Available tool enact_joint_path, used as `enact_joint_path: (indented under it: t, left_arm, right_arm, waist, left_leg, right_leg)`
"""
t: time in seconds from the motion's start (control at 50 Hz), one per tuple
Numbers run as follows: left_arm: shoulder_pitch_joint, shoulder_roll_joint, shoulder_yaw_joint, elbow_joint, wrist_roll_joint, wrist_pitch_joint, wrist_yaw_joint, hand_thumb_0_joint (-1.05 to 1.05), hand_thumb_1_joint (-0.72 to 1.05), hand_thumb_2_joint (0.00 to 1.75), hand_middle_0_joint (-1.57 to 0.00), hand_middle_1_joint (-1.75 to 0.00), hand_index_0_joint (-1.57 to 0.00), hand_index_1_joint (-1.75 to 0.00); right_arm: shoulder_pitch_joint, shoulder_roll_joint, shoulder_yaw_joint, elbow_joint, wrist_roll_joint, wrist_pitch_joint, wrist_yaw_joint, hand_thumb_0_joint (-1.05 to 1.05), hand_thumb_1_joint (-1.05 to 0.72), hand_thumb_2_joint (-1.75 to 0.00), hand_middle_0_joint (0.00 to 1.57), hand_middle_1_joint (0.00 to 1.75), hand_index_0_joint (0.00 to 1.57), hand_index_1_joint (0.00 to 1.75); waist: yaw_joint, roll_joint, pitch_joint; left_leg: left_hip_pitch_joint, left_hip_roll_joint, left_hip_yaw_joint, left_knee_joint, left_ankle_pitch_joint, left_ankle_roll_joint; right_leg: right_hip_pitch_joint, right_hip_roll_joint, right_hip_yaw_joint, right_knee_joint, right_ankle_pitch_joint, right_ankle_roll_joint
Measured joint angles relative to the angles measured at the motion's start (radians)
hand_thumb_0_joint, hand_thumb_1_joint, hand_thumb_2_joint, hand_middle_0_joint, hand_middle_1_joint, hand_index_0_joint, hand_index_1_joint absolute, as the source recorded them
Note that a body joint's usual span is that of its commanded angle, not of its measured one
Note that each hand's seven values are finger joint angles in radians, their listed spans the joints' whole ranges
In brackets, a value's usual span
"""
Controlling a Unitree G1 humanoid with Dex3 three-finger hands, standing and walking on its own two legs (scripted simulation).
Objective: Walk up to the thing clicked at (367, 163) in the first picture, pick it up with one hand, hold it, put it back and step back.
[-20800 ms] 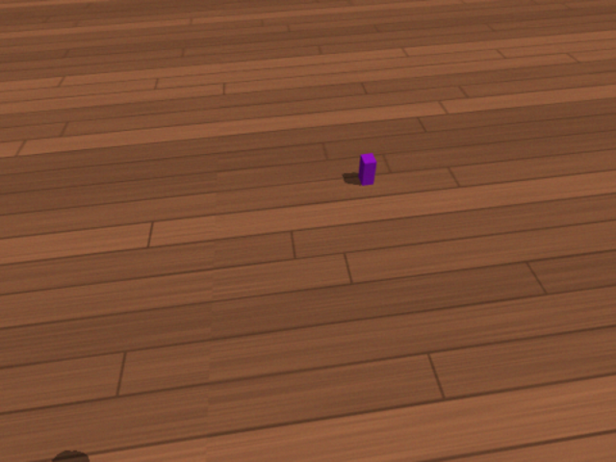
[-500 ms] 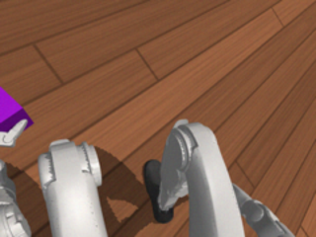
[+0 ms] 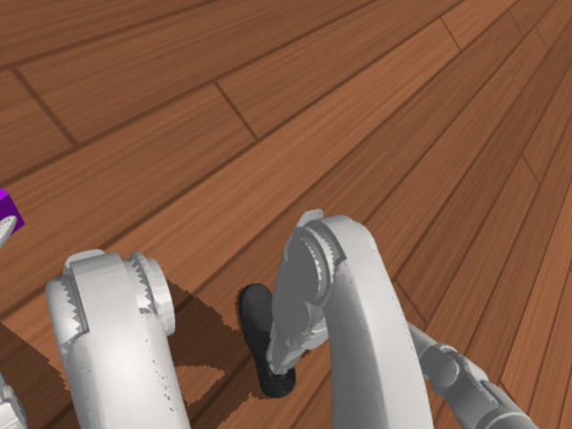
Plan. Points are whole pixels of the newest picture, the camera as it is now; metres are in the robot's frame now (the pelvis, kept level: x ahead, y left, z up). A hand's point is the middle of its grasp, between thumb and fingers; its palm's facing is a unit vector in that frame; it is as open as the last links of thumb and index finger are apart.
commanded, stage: lower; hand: left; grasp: from the side
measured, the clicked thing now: out of the picture +0.40 +0.29 -0.19
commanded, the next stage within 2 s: loosen in 0.38 s
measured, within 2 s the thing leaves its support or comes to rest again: rests again in 0.40 s
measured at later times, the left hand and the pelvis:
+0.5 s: hand out of the picture +0.40 +0.30 -0.19, palm faces +0.46 -0.89 -0.02, open 10.7 cm; pelvis +0.00 +0.01 +0.00, yaw -2 degrees
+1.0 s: hand out of the picture +0.40 +0.30 -0.18, palm faces +0.45 -0.89 +0.00, open 15.2 cm; pelvis -0.01 +0.01 +0.00, yaw -2 degrees
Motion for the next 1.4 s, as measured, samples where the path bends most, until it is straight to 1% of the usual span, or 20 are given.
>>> enact_joint_path:
  t: [0.12,0.32,0.48,0.56,0.64,0.68,0.74,0.8,0.9,1.0,1.08,1.16,1.24,1.3,1.34,1.4]
  left_arm:
    - [0.0,0.019,-0.01,0.015,0.001,-0.01,0.012,-0.02,-0.5,1.12,-0.65,-1.04,-0.68,-1.06]
    - [-0.002,0.04,-0.01,0.032,0.007,-0.027,0.033,-0.02,-0.5,1.11,-0.65,-1.04,-0.68,-1.05]
    - [-0.003,0.06,-0.012,0.046,0.015,-0.04,0.047,-0.02,-0.49,1.1,-0.66,-1.03,-0.69,-1.05]
    - [0.002,0.064,-0.015,0.049,0.009,-0.047,0.047,-0.02,-0.48,1.08,-0.66,-1.01,-0.69,-1.03]
    - [0.002,0.064,-0.012,0.048,0.001,-0.055,0.047,-0.02,-0.41,0.99,-0.67,-0.94,-0.71,-0.96]
    - [0.003,0.063,-0.011,0.045,-0.002,-0.057,0.047,-0.02,-0.36,0.92,-0.68,-0.9,-0.71,-0.91]
    - [0.001,0.06,-0.014,0.038,-0.004,-0.082,0.042,-0.02,-0.33,0.78,-0.68,-0.81,-0.71,-0.81]
    - [-0.008,0.069,-0.027,0.057,-0.008,-0.081,0.037,-0.01,-0.33,0.64,-0.64,-0.69,-0.66,-0.7]
    - [-0.014,0.079,-0.03,0.076,-0.011,-0.074,0.033,-0.01,-0.39,0.42,-0.52,-0.5,-0.54,-0.51]
    - [-0.013,0.079,-0.029,0.082,-0.015,-0.078,0.031,-0.01,-0.48,0.25,-0.39,-0.33,-0.39,-0.33]
    - [-0.011,0.077,-0.025,0.077,-0.015,-0.083,0.031,-0.01,-0.55,0.14,-0.28,-0.2,-0.28,-0.21]
    - [-0.009,0.081,-0.014,0.071,-0.013,-0.086,0.03,-0.01,-0.59,0.1,-0.19,-0.13,-0.19,-0.14]
    - [0.002,0.086,0.011,0.017,0.001,-0.071,0.012,-0.01,-0.6,0.1,-0.12,-0.1,-0.13,-0.11]
    - [0.011,0.084,0.031,-0.054,0.005,-0.039,-0.003,-0.02,-0.59,0.11,-0.09,-0.09,-0.1,-0.1]
    - [0.017,0.079,0.038,-0.11,-0.001,-0.008,-0.016,-0.02,-0.58,0.12,-0.08,-0.09,-0.09,-0.1]
    - [0.037,0.077,0.028,-0.176,-0.022,0.046,-0.049,-0.02,-0.57,0.12,-0.07,-0.08,-0.08,-0.09]
  right_arm:
    - [-0.006,-0.003,0.018,-0.006,-0.008,-0.003,0.003,0.0,-0.89,-0.9,0.2,0.3,0.2,0.3]
    - [-0.019,-0.004,0.042,-0.02,-0.019,-0.008,0.006,0.0,-0.88,-0.9,0.2,0.3,0.2,0.3]
    - [-0.027,-0.005,0.057,-0.031,-0.029,-0.007,0.007,0.0,-0.88,-0.9,0.2,0.3,0.2,0.3]
    - [-0.033,-0.007,0.064,-0.032,-0.032,-0.009,0.008,0.0,-0.88,-0.89,0.2,0.3,0.2,0.3]
    - [-0.035,-0.008,0.068,-0.034,-0.034,-0.01,0.008,0.0,-0.88,-0.89,0.2,0.3,0.2,0.3]
    - [-0.037,-0.007,0.071,-0.033,-0.035,-0.011,0.007,0.0,-0.88,-0.89,0.2,0.3,0.2,0.3]
    - [-0.036,-0.008,0.073,-0.031,-0.034,-0.011,0.006,0.0,-0.89,-0.89,0.2,0.3,0.2,0.3]
    - [-0.037,-0.008,0.076,-0.034,-0.032,-0.008,0.005,0.0,-0.89,-0.89,0.2,0.3,0.2,0.3]
    - [-0.037,-0.01,0.079,-0.047,-0.03,-0.007,0.006,0.0,-0.89,-0.89,0.2,0.3,0.2,0.3]
    - [-0.03,-0.013,0.084,-0.053,-0.03,-0.007,0.009,0.0,-0.89,-0.89,0.2,0.3,0.2,0.3]
    - [-0.027,-0.014,0.086,-0.051,-0.032,-0.008,0.01,0.0,-0.89,-0.89,0.2,0.3,0.21,0.3]
    - [-0.024,-0.015,0.087,-0.051,-0.033,-0.006,0.009,0.0,-0.89,-0.89,0.2,0.3,0.21,0.3]
    - [-0.017,-0.012,0.078,-0.052,-0.031,-0.001,0.005,0.0,-0.88,-0.89,0.2,0.3,0.21,0.3]
    - [0.001,-0.009,0.059,-0.053,-0.023,0.006,0.003,0.0,-0.88,-0.89,0.2,0.3,0.21,0.3]
    - [0.02,-0.006,0.04,-0.054,-0.01,0.012,0.002,0.0,-0.88,-0.89,0.2,0.3,0.21,0.3]
    - [0.047,-0.003,0.009,-0.051,0.017,0.018,-0.002,0.0,-0.88,-0.89,0.2,0.3,0.21,0.3]
  waist:
    - [0.0,-0.011,0.011]
    - [0.0,-0.031,0.028]
    - [0.003,-0.043,0.039]
    - [0.002,-0.045,0.044]
    - [0.004,-0.048,0.046]
    - [0.003,-0.049,0.046]
    - [0.006,-0.048,0.043]
    - [0.003,-0.045,0.036]
    - [-0.002,-0.042,0.035]
    - [-0.003,-0.046,0.035]
    - [-0.001,-0.051,0.037]
    - [0.0,-0.054,0.039]
    - [0.006,-0.054,0.038]
    - [0.017,-0.048,0.027]
    - [0.027,-0.038,0.008]
    - [0.037,-0.012,-0.033]
  left_leg:
    - [0.004,0.003,-0.008,0.006,-0.002,0.006]
    - [0.011,0.006,-0.022,0.015,-0.005,0.014]
    - [0.018,0.008,-0.034,0.02,-0.009,0.015]
    - [0.021,0.008,-0.038,0.022,-0.011,0.014]
    - [0.024,0.008,-0.043,0.024,-0.013,0.012]
    - [0.025,0.009,-0.045,0.025,-0.014,0.012]
    - [0.025,0.008,-0.046,0.025,-0.013,0.013]
    - [0.022,0.01,-0.044,0.024,-0.009,0.016]
    - [0.023,0.012,-0.044,0.022,-0.005,0.019]
    - [0.025,0.015,-0.046,0.022,-0.006,0.021]
    - [0.026,0.015,-0.046,0.022,-0.007,0.021]
    - [0.027,0.015,-0.048,0.023,-0.008,0.021]
    - [0.029,0.014,-0.049,0.023,-0.01,0.019]
    - [0.03,0.013,-0.046,0.018,-0.01,0.017]
    - [0.028,0.013,-0.04,0.011,-0.01,0.016]
    - [0.018,0.012,-0.024,-0.007,-0.007,0.018]
  right_leg:
    - [0.01,0.006,-0.007,-0.004,0.003,0.002]
    - [0.025,0.014,-0.018,-0.012,0.007,0.005]
    - [0.034,0.018,-0.028,-0.017,0.009,-0.001]
    - [0.038,0.019,-0.031,-0.018,0.01,0.004]
    - [0.04,0.021,-0.034,-0.018,0.01,0.006]
    - [0.041,0.021,-0.035,-0.019,0.011,0.008]
    - [0.042,0.022,-0.036,-0.019,0.012,0.009]
    - [0.04,0.023,-0.035,-0.021,0.015,0.007]
    - [0.043,0.025,-0.037,-0.026,0.02,0.004]
    - [0.045,0.027,-0.038,-0.028,0.021,0.002]
    - [0.046,0.027,-0.039,-0.029,0.021,0.003]
    - [0.047,0.027,-0.04,-0.029,0.02,0.002]
    - [0.05,0.027,-0.041,-0.029,0.019,0.002]
    - [0.049,0.023,-0.039,-0.03,0.016,-0.004]
    - [0.046,0.02,-0.036,-0.032,0.013,-0.008]
    - [0.037,0.012,-0.026,-0.039,0.007,-0.011]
